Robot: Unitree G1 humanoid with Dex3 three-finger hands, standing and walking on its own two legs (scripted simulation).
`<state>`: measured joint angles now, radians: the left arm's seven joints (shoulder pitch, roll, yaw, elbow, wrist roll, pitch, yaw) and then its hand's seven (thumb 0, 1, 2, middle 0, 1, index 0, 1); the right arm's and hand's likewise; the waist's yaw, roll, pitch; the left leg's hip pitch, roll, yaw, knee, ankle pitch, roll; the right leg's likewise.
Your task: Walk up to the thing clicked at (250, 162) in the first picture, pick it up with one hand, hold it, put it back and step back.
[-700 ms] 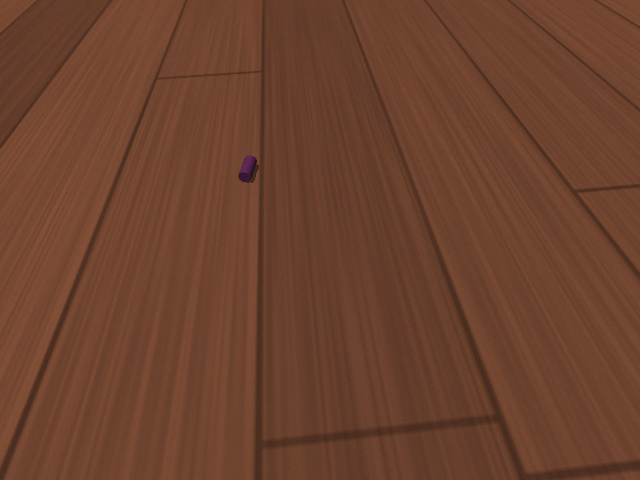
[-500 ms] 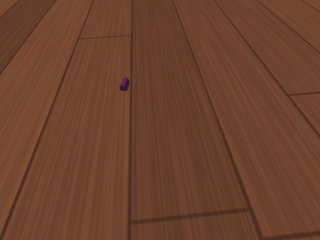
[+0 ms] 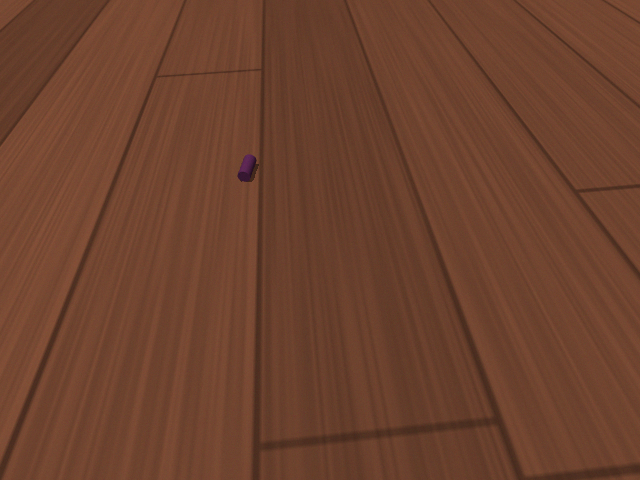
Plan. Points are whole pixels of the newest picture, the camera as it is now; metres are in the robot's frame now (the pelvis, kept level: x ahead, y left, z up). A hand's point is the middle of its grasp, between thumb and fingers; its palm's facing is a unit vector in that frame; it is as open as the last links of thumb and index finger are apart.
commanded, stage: stand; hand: left
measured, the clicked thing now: (247, 167) +1.59 +0.44 -0.75
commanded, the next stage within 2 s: walk up in 0.42 s
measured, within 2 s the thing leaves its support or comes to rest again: neither
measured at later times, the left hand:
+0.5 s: hand out of the picture +0.09 +0.26 -0.15, palm faces +0.07 -0.95 -0.31, open 7.4 cm
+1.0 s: hand (97, 445) +0.20 +0.36 -0.15, palm faces +0.36 -0.91 -0.23, open 7.4 cm
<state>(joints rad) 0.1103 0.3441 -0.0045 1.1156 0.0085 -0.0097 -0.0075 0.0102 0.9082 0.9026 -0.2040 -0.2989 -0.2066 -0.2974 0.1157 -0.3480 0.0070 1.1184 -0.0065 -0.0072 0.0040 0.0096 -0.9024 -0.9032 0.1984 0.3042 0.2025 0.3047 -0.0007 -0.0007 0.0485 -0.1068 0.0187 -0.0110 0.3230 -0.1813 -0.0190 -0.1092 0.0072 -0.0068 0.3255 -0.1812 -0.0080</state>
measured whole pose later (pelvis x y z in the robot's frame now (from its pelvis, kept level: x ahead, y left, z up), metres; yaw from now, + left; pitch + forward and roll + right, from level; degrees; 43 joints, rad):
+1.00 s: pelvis +0.18 +0.07 -0.01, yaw +25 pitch -3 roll +1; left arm 0.12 0.45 0.07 0.86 0.04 0.03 -0.17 0.01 0.91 0.90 -0.20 -0.30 -0.20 -0.30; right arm 0.35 -0.40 -0.02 0.95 0.00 -0.08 0.02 0.01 -0.90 -0.90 0.20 0.30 0.21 0.31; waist 0.00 -0.14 0.01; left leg -0.15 0.01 -0.01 0.41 -0.22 0.01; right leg -0.57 -0.08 0.05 0.99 -0.28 0.04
